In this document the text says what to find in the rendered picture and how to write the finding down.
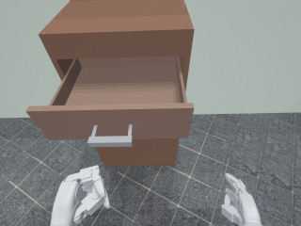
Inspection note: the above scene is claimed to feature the right robot hand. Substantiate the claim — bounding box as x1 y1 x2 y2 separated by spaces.
221 173 261 226

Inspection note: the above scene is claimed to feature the left robot hand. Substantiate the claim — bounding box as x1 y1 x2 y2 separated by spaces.
50 165 111 226

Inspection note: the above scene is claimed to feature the cabinet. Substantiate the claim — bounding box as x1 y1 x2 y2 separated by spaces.
38 0 195 167

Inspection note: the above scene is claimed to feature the handle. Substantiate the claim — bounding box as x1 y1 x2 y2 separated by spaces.
87 124 133 147

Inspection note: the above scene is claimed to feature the drawer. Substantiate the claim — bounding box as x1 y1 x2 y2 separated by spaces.
25 56 195 140

